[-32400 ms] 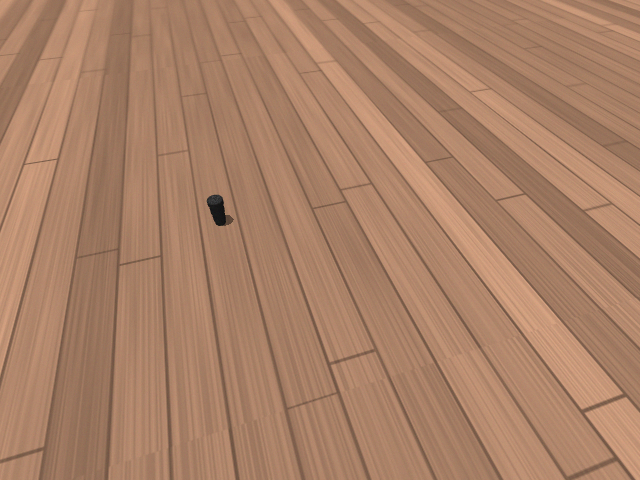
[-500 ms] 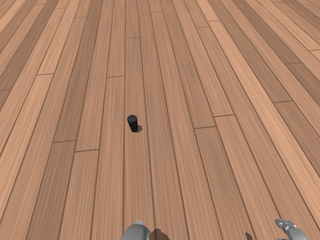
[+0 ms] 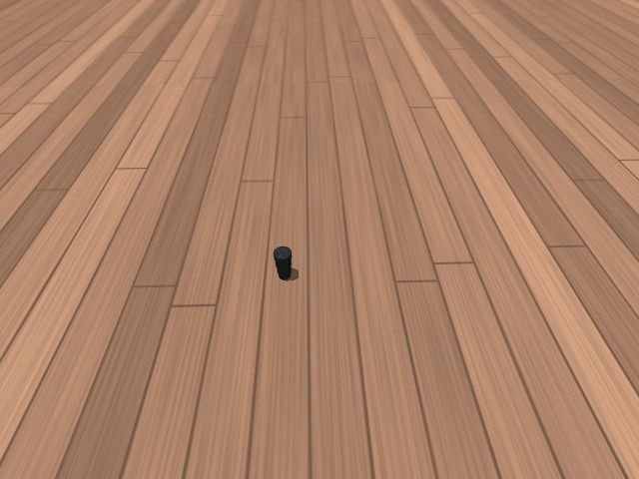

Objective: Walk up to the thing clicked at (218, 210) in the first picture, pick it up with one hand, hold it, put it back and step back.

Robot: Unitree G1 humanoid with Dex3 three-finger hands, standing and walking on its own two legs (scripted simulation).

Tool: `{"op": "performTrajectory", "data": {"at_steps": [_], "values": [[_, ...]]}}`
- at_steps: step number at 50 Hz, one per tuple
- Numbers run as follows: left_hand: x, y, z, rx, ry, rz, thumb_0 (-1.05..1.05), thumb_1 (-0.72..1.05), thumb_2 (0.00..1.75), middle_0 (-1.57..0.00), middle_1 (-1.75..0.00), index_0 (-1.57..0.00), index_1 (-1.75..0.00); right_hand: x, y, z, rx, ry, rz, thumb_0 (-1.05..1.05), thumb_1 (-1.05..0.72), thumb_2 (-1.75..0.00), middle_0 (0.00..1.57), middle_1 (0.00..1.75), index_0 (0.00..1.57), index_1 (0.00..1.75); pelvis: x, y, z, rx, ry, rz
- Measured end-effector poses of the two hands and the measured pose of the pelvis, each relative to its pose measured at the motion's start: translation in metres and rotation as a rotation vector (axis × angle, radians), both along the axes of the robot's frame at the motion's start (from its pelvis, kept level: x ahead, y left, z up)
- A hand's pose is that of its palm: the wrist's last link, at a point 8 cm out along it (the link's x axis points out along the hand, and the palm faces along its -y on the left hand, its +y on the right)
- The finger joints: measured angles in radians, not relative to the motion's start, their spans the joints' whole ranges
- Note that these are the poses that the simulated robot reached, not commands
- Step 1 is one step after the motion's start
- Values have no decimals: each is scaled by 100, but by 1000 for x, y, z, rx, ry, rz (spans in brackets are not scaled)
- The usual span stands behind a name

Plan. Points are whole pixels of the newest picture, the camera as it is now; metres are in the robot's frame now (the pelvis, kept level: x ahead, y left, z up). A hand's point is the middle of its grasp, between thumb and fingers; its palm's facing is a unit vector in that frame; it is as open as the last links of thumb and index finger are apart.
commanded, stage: step back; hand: left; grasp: from the side
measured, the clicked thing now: (283, 264) +1.07 +0.18 -0.69
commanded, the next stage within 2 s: stand in 0.66 s
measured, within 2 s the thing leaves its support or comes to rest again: neither
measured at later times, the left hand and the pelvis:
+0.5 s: hand out of the picture +0.11 +0.28 -0.14, palm faces +0.00 -0.93 -0.36, open 7.4 cm; pelvis +0.02 +0.02 +0.01, yaw +0 degrees
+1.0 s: hand out of the picture +0.12 +0.26 -0.14, palm faces -0.02 -0.95 -0.32, open 7.4 cm; pelvis +0.03 +0.01 +0.02, yaw +0 degrees
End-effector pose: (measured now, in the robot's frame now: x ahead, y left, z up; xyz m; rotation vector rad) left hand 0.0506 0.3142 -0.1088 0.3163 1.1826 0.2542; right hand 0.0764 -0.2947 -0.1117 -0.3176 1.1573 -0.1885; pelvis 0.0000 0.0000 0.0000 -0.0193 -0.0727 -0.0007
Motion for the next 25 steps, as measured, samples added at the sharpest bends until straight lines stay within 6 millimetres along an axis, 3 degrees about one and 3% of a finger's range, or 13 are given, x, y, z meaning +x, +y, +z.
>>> {"op": "performTrajectory", "data": {"at_steps": [5,11,17,25], "values": [[-14,-3,-1,-16,7,16,1,90,90,-20,-30,-20,-30,3,-2,4,-9,0,13,1,-91,-90,21,30,20,30,-4,5,2,5,15,15],[-9,10,-7,-37,32,23,1,90,90,-20,-30,-20,-30,-8,4,6,-42,40,2,1,-91,-90,20,30,20,30,0,20,2,17,30,22],[12,17,-6,-24,46,3,1,90,90,-20,-30,-20,-30,-10,11,9,-28,68,-26,1,-91,-90,21,30,20,30,11,18,6,14,33,0],[51,13,3,-10,-10,-31,1,90,90,-20,-30,-20,-30,15,18,2,1,41,-43,1,-91,-90,21,30,20,30,24,19,7,11,31,5]]}}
